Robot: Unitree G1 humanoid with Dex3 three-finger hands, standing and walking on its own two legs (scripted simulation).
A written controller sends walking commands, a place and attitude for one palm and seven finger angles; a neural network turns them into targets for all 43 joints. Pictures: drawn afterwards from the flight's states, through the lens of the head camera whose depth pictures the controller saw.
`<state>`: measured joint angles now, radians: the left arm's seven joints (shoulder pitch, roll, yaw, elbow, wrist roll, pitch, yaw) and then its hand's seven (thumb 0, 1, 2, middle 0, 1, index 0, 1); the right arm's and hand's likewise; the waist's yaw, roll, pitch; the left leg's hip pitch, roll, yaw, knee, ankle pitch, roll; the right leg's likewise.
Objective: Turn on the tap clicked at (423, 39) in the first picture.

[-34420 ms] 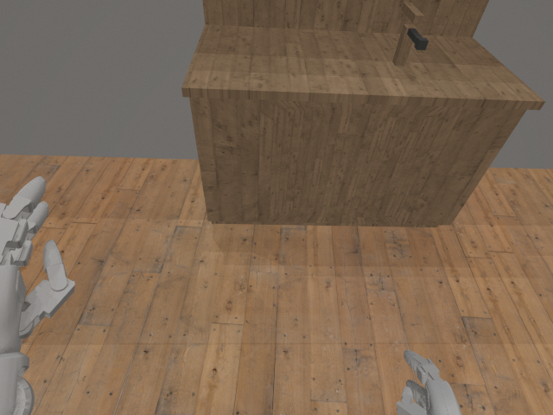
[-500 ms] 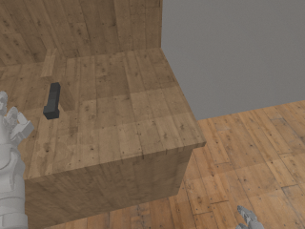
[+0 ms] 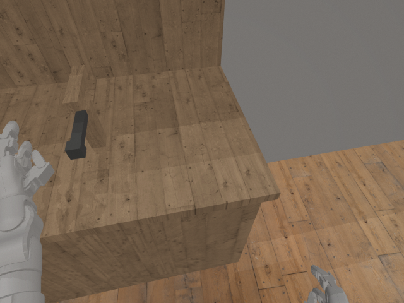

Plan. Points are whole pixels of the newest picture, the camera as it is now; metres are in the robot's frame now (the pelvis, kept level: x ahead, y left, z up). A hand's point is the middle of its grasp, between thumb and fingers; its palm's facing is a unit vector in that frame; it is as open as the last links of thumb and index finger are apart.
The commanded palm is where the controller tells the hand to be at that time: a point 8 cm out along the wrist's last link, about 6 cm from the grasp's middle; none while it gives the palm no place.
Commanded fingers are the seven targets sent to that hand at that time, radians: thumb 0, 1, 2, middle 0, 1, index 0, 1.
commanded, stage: push the lever round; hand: left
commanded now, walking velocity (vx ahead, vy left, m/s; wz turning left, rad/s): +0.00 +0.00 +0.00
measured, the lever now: (76, 149) +0.36 +0.29 +0.11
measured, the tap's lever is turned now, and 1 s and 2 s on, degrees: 0 11 32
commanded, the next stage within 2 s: none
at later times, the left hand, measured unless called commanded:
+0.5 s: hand (73, 162) +0.33 +0.28 +0.10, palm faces +0.51 -0.85 -0.09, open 7.8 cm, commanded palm +0.29 +0.31 +0.10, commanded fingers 0.00 0.90 0.90 -0.15 -0.15 -0.15 -0.15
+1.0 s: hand (87, 161) +0.34 +0.26 +0.10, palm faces +0.58 -0.81 -0.06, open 7.7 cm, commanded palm +0.30 +0.28 +0.10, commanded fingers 0.00 0.90 0.90 -0.15 -0.15 -0.15 -0.15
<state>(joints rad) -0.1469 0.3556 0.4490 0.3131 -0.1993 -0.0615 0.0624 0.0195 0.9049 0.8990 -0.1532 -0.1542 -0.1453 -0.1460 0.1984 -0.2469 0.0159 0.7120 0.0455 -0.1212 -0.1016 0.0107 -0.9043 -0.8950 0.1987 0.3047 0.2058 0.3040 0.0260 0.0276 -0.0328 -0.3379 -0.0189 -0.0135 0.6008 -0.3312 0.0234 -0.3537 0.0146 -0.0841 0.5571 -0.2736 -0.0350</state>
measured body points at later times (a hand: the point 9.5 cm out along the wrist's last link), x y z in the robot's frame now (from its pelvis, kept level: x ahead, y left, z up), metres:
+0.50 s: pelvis +0.00 -0.02 +0.00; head +0.03 -0.03 +0.45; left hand +0.30 +0.32 +0.11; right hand +0.14 -0.27 -0.11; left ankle -0.02 +0.10 -0.73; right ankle +0.01 -0.10 -0.73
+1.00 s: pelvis +0.00 -0.02 +0.00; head +0.02 -0.03 +0.45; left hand +0.30 +0.30 +0.11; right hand +0.15 -0.26 -0.11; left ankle -0.02 +0.10 -0.73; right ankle +0.01 -0.10 -0.73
